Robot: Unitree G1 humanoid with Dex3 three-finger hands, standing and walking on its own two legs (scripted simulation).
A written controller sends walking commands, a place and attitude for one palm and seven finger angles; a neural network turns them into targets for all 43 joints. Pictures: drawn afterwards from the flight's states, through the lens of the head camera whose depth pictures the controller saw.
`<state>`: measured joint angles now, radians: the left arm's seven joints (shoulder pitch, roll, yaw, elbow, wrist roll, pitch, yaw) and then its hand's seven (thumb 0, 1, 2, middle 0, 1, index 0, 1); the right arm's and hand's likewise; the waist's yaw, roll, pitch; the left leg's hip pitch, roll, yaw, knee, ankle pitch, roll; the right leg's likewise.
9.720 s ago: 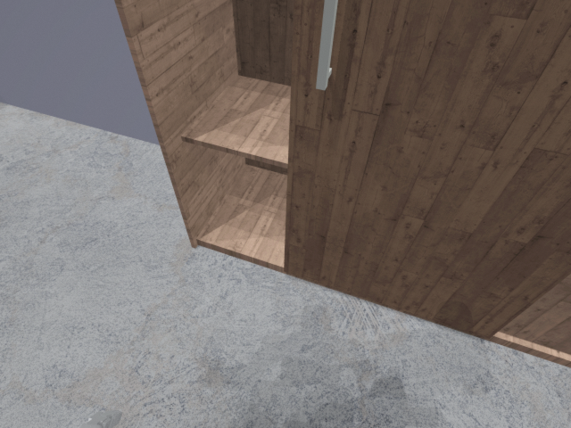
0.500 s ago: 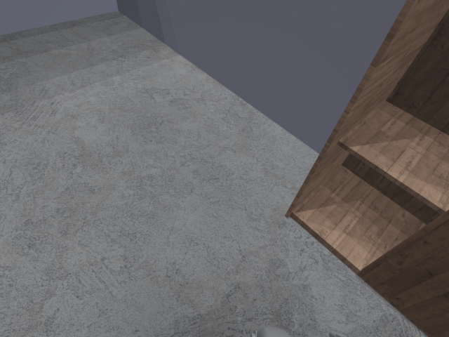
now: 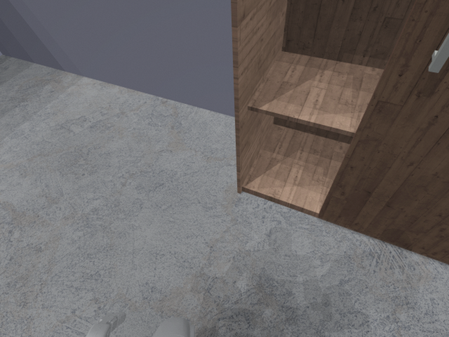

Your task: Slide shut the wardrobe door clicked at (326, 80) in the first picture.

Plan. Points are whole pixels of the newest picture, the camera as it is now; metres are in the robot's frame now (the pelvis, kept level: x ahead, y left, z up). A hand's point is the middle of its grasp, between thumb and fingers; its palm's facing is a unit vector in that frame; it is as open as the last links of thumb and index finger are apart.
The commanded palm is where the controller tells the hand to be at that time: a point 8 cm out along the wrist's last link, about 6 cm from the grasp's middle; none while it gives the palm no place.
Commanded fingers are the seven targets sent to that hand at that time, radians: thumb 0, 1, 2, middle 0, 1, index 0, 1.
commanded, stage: turn to face it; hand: right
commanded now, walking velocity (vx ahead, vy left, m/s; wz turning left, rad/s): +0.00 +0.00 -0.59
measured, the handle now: out of the picture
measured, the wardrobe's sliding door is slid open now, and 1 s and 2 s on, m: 0.40 0.40 0.40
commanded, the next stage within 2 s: take the last steps up to it in 0.52 s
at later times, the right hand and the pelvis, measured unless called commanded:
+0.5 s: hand out of the picture +0.07 -0.15 -0.14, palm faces +0.25 +0.92 -0.29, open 7.4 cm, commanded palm none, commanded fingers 0.00 -0.90 -0.90 0.20 0.30 0.20 0.30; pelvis -0.01 +0.06 +0.00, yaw -15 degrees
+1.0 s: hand out of the picture -0.15 -0.16 -0.18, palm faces +0.45 +0.87 -0.19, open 7.4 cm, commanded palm none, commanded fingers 0.00 -0.90 -0.90 0.20 0.30 0.20 0.30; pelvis -0.01 -0.01 +0.00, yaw -22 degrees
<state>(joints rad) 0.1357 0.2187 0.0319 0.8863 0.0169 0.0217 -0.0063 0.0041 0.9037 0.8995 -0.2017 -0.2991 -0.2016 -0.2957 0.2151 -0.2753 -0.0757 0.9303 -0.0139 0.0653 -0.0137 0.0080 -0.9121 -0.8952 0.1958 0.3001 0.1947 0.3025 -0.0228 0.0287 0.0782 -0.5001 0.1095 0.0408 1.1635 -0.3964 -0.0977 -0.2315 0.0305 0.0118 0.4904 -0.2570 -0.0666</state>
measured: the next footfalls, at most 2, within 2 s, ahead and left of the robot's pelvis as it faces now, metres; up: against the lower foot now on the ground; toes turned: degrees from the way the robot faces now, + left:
left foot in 0.38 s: +0.06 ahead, +0.15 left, +0.00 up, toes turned -11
right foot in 0.88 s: -0.05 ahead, -0.08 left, +0.00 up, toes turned -25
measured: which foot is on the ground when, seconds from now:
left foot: up 0.00-0.36, down 0.38-0.88, up 0.90-1.00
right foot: down 0.00-0.38, up 0.40-0.86, down 0.88-1.00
